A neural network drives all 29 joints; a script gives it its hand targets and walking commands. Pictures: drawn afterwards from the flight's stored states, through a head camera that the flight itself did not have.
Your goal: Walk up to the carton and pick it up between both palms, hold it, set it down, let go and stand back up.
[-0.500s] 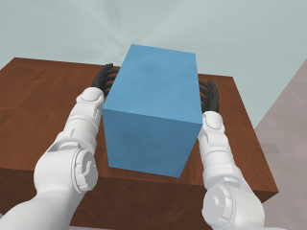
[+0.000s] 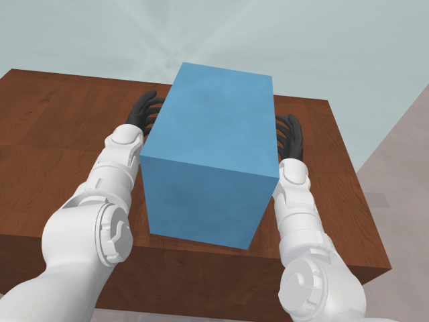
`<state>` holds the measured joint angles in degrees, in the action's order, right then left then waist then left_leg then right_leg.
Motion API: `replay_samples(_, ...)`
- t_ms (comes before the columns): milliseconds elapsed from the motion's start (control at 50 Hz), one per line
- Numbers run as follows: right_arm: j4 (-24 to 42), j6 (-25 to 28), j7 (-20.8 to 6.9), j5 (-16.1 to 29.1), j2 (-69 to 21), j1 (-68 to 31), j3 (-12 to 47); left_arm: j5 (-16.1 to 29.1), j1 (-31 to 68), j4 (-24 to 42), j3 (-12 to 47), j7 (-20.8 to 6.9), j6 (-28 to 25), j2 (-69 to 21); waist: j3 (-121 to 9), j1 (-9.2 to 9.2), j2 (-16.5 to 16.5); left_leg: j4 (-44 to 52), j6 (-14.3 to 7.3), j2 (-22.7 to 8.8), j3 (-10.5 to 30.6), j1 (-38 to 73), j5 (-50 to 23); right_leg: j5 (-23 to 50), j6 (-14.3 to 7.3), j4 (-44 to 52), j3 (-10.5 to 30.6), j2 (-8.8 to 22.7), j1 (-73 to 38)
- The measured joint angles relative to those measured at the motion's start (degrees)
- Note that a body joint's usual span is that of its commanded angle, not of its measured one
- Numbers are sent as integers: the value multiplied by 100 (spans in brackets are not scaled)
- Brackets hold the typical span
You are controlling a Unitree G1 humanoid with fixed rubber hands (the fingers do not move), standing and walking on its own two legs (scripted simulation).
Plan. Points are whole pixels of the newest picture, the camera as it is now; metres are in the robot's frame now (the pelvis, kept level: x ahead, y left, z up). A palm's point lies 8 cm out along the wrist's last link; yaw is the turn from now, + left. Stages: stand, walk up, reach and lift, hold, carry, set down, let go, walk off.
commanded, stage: set down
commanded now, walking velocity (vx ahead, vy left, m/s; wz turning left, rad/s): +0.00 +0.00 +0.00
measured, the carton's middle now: (213, 151) +0.45 -0.07 +0.06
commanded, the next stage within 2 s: none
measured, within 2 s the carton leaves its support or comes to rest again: rests again in 0.56 s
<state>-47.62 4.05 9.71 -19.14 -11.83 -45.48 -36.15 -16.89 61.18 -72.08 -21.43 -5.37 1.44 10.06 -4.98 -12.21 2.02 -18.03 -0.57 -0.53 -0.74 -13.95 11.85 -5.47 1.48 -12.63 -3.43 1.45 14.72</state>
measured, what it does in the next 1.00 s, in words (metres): stands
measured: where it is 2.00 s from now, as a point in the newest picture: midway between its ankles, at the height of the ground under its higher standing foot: outside the picture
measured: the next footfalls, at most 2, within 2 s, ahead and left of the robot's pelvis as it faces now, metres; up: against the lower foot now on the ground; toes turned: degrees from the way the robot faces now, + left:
none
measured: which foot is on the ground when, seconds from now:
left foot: down 0.00-1.00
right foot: down 0.00-1.00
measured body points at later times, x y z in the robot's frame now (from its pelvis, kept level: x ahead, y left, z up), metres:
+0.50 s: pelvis +0.00 +0.00 +0.00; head +0.04 +0.03 +0.45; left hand +0.49 +0.08 +0.11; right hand +0.39 -0.21 +0.11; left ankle -0.04 +0.11 -0.75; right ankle +0.00 -0.13 -0.75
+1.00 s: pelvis +0.00 +0.00 +0.00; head +0.06 +0.03 +0.44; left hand +0.49 +0.08 +0.10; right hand +0.39 -0.21 +0.10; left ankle -0.04 +0.11 -0.75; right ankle +0.00 -0.13 -0.75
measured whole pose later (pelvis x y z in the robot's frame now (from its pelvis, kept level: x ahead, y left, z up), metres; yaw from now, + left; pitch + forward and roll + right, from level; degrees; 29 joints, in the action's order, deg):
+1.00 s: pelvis +0.00 +0.00 +0.00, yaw +0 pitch +9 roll -1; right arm -48.9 11.6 8.7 -24.5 -12.5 -46.3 -40.2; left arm -22.5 60.4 -69.7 -28.2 -7.7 -3.1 8.6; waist -2.9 -11.8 2.7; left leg -18.5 -0.5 -0.8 -1.1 -15.2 12.0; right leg -5.6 1.2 -12.9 -5.1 1.6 15.7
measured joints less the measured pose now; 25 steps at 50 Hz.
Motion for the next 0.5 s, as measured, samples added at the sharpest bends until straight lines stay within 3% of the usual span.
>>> replay_samples(500, -195, 380, -47, -346, -52, -138, -300, -254, 17, -137, -396, -64, -344, 10, 118, 32, 54, 31, -7, -4, -59, -8, -38, 34, -16, 7, -59, 17, 30)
